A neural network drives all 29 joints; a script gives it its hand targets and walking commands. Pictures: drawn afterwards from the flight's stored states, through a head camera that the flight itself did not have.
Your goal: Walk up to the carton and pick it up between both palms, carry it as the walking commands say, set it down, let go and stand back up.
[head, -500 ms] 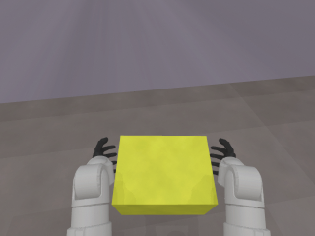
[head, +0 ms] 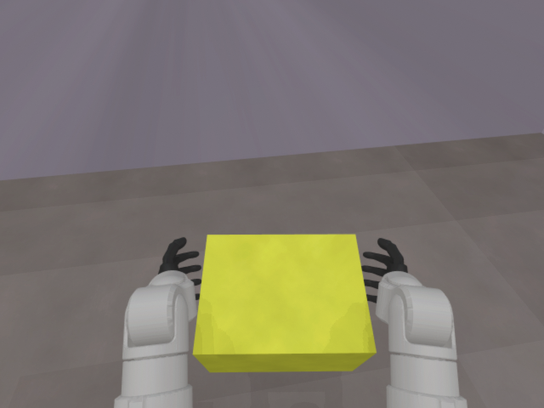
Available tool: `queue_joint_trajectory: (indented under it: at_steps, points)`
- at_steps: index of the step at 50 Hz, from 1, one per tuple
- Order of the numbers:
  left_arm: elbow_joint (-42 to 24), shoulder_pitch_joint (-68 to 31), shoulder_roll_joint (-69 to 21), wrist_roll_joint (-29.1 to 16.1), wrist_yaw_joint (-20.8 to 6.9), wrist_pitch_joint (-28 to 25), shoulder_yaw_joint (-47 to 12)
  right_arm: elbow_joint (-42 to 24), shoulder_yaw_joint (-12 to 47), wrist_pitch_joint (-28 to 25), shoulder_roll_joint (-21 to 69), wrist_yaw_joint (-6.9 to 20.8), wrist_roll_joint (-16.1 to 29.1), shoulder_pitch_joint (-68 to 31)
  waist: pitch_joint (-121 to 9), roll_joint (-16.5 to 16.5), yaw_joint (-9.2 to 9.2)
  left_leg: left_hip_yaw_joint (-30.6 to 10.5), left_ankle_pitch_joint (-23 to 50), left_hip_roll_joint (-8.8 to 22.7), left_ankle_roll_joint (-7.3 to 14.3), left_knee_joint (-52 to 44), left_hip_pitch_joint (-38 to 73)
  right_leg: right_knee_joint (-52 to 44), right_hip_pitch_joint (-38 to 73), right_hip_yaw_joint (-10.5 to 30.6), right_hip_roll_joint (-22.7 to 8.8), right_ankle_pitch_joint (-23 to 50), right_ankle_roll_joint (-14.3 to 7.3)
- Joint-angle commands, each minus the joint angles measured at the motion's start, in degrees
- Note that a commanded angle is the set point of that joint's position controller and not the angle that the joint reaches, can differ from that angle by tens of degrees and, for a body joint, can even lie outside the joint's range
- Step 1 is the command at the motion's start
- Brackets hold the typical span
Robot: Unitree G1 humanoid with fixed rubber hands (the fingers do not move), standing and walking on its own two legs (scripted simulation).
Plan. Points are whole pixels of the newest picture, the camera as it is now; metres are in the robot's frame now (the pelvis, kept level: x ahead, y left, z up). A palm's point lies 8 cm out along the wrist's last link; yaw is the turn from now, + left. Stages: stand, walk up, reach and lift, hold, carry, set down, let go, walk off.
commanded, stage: carry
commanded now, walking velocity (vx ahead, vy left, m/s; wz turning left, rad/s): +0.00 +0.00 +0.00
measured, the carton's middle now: (281, 304) +0.31 +0.00 +0.00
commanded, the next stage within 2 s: hold in 0.16 s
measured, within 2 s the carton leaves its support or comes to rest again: neither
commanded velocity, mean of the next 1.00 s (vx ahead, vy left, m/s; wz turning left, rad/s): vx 0.00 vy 0.00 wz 0.00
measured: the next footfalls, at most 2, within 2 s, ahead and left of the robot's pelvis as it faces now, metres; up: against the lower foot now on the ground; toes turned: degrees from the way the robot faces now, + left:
none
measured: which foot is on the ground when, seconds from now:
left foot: down 0.00-1.00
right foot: down 0.00-1.00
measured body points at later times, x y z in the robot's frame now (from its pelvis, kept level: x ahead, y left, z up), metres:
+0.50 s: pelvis -0.01 +0.00 +0.01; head -0.05 +0.01 +0.46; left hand +0.29 +0.16 +0.05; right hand +0.29 -0.16 +0.05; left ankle +0.03 +0.10 -0.73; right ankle +0.00 -0.10 -0.73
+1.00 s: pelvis -0.02 +0.00 +0.00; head -0.03 +0.01 +0.45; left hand +0.31 +0.15 +0.01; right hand +0.30 -0.18 +0.02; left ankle +0.03 +0.10 -0.73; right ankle +0.00 -0.10 -0.73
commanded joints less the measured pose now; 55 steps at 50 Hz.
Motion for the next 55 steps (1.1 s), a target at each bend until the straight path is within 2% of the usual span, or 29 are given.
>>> queue_joint_trajectory:
  at_steps: [1, 8, 9, 10, 11, 12, 13, 14, 16, 20, 23, 26, 31, 32, 36, 38, 40, 46, 51, 55]
  points:
    - [-0.9, -29.8, -58.1, -26.0, -26.5, 0.8, -39.8, -1.4, 40.1, 0.4, 56.1, 24.8, 26.1, -31.2, -12.6, -0.2, 0.06, -7.3, 8.9, 6.9, 1.0, -3.6, 7.6, -5.5, 2.3, 7.1, -7.3, 8.4, -0.7]
    - [-1.2, -29.6, -57.9, -25.9, -26.5, 0.7, -39.8, -1.6, 40.1, 0.3, 56.1, 24.8, 26.0, -30.9, -12.6, -0.2, 0.09, -7.3, 9.4, 6.9, 0.9, -3.5, 7.8, -5.6, 2.5, 7.1, -7.3, 8.8, -0.8]
    - [41.3, -18.9, -46.3, -6.4, -26.0, -8.8, -10.0, 41.5, 12.5, -8.5, 45.8, 24.4, 7.7, -20.7, 7.4, 0.0, 8.08, -5.0, -0.1, -4.6, 1.5, -9.9, 10.6, -15.4, -2.0, 12.1, 2.1, 1.6, -0.4]
    - [29.9, -17.5, -41.2, -3.9, -25.9, -18.8, -13.0, 34.6, 13.8, -19.9, 45.2, 23.3, 3.4, -14.0, 3.3, -2.7, 5.58, -8.7, 0.8, -4.0, 1.4, -9.4, 13.2, -14.0, 3.4, 12.7, 2.3, 5.5, 0.3]
    - [23.8, -15.1, -42.3, -4.6, -26.7, -24.5, -17.4, 26.7, 18.3, -25.9, 48.1, 23.2, 4.0, -14.8, -2.2, -2.4, 5.82, -9.5, 9.1, -4.5, 1.1, -9.0, 14.8, -12.0, 9.8, 13.3, 2.8, 15.7, 0.3]
    - [19.7, -21.4, -45.1, -7.0, -27.9, -27.8, -21.6, 23.1, 21.1, -28.7, 52.6, 23.4, 4.9, -20.0, -7.1, -1.4, 4.35, -10.0, 15.6, -4.3, 0.9, -8.0, 17.0, -10.2, 11.0, 13.3, 3.3, 22.3, 0.3]
    - [16.2, -26.2, -48.0, -9.7, -29.1, -29.3, -25.6, 19.3, 25.5, -30.1, 57.1, 23.9, 7.2, -24.8, -12.5, -1.2, 3.89, -10.3, 21.7, -4.0, 0.8, -6.8, 19.2, -8.9, 13.6, 13.0, 3.8, 29.4, 0.7]
    - [12.7, -31.0, -49.6, -11.9, -29.9, -30.3, -29.0, 14.2, 28.4, -31.3, 58.7, 24.4, 9.1, -29.9, -19.0, -2.1, 1.96, -10.4, 24.9, -3.9, 0.2, -5.2, 21.3, -7.8, 16.3, 13.6, 4.1, 35.4, 1.1]
    - [9.3, -32.9, -48.4, -13.3, -30.0, -31.7, -33.1, 12.8, 31.6, -32.0, 57.7, 24.7, 10.5, -30.5, -21.5, -2.0, 1.1, -10.6, 25.1, -3.6, -0.1, -5.6, 21.2, -7.3, 18.2, 13.6, 4.3, 35.2, 1.6]
    - [15.8, -24.2, -43.8, -8.4, -28.8, -31.1, -29.5, 20.7, 28.1, -31.3, 50.9, 25.2, 7.1, -23.0, -8.9, 0.6, 0.93, -10.9, 17.6, -3.2, -0.3, -9.1, 20.5, -11.5, 13.8, 12.6, 4.7, 19.1, 0.7]
    - [19.0, -22.8, -42.7, -5.8, -28.2, -30.6, -25.4, 24.8, 25.8, -31.5, 48.6, 26.3, 5.5, -23.8, -2.8, 1.1, 2.39, -10.6, 10.5, -3.4, -0.2, -11.0, 19.5, -13.4, 11.6, 12.6, 4.4, 11.3, -0.5]
    - [20.4, -26.4, -44.2, -5.8, -28.2, -30.4, -24.2, 25.7, 24.6, -32.2, 48.2, 27.5, 5.3, -28.6, -1.9, 1.3, 2.69, -10.2, 6.1, -3.5, -0.1, -11.5, 19.6, -13.9, 10.0, 12.5, 4.4, 6.9, -1.1]
    - [24.5, -32.7, -46.4, -5.6, -29.0, -30.5, -22.7, 28.5, 21.7, -32.9, 47.8, 28.5, 3.8, -33.8, -1.9, 1.2, 1.31, -10.0, 0.6, -3.5, 0.0, -11.5, 20.0, -14.1, 8.1, 12.1, 4.3, 1.6, -1.4]
    - [24.1, -35.8, -49.2, -3.3, -29.3, -29.7, -20.4, 28.6, 18.5, -32.9, 48.8, 28.7, 3.0, -36.7, -2.4, -0.9, -0.96, -12.0, -0.6, -3.0, -0.2, -10.1, 20.2, -12.5, 7.2, 12.9, 3.5, 0.5, -2.3]
    - [32.9, -39.0, -48.4, 0.8, -30.2, -29.5, -13.2, 35.3, 11.8, -33.1, 47.2, 29.8, -0.5, -41.5, -0.4, -0.1, 0.68, -13.0, -9.8, -2.9, 0.2, -9.4, 18.2, -10.6, 4.6, 12.6, 2.8, -6.4, -2.8]
    - [36.4, -40.5, -48.5, 2.0, -30.0, -30.2, -10.2, 38.8, 8.9, -34.0, 46.3, 30.4, -1.7, -43.3, 0.4, 0.8, 1.14, -13.5, -12.1, -2.6, 0.2, -9.5, 16.3, -9.2, 4.8, 12.4, 2.7, -6.9, -3.0]
    - [38.5, -41.2, -48.2, 2.9, -29.8, -31.0, -7.8, 41.3, 6.7, -34.9, 46.0, 30.5, -2.7, -44.2, 0.6, 0.8, 1.28, -13.2, -11.4, -2.5, -0.1, -8.9, 15.6, -8.8, 4.1, 12.3, 2.7, -6.5, -3.1]
    - [38.8, -37.4, -44.3, 5.8, -28.4, -34.8, -3.4, 44.0, 2.8, -37.7, 44.6, 29.2, -5.1, -40.4, 0.2, 0.6, 2.58, -11.2, -0.5, -2.9, -0.8, -5.9, 15.2, -8.1, 1.8, 13.0, 3.1, -0.4, -2.7]
    - [35.5, -34.5, -42.9, 5.0, -28.0, -39.6, -6.7, 41.3, 6.0, -41.5, 44.9, 27.6, -4.6, -37.4, -6.4, 0.0, 2.76, -10.8, 9.6, -3.8, -0.4, -2.0, 14.4, -5.2, 1.9, 14.1, 3.7, 9.3, -1.8]
    - [33.5, -32.7, -43.8, 3.2, -28.4, -43.1, -11.6, 38.8, 11.2, -44.6, 46.6, 26.9, -3.2, -34.8, -12.1, -0.1, 2.23, -11.2, 14.0, -4.5, 0.1, 1.2, 11.4, -2.1, 1.1, 14.7, 4.0, 15.3, -1.2]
